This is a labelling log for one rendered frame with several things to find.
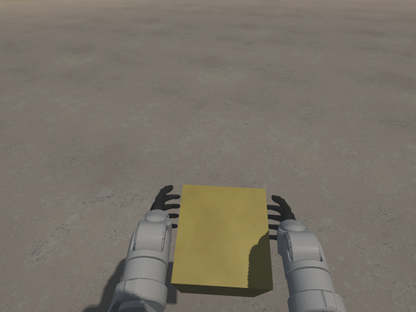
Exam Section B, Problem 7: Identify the robot right forearm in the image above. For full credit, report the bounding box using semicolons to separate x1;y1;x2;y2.
277;219;346;312

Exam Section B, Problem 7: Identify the carton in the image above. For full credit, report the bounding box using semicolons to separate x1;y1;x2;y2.
171;185;273;297

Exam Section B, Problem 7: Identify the robot right hand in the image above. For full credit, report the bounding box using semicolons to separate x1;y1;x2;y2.
267;195;296;240

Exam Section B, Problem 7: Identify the robot left hand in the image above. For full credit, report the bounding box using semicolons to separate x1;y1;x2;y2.
150;185;180;228

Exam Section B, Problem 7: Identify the robot left forearm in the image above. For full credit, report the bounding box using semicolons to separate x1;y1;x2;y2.
107;209;172;312

